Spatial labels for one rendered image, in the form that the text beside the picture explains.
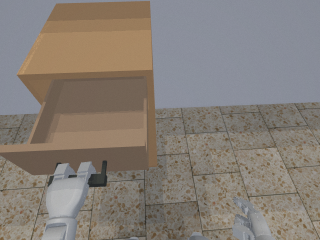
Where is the robot left forearm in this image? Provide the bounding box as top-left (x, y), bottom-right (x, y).
top-left (41, 216), bottom-right (78, 240)

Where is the robot right hand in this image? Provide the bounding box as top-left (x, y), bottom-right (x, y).
top-left (232, 196), bottom-right (272, 240)

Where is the robot left hand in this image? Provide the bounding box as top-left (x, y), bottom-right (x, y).
top-left (46, 161), bottom-right (97, 219)

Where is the right robot shin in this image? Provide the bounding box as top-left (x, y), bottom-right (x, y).
top-left (191, 232), bottom-right (202, 236)

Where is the handle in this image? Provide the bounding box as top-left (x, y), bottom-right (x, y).
top-left (47, 160), bottom-right (108, 188)

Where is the cabinet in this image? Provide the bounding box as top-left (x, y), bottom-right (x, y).
top-left (16, 1), bottom-right (158, 167)

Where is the drawer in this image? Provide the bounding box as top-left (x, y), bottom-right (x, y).
top-left (0, 76), bottom-right (149, 176)

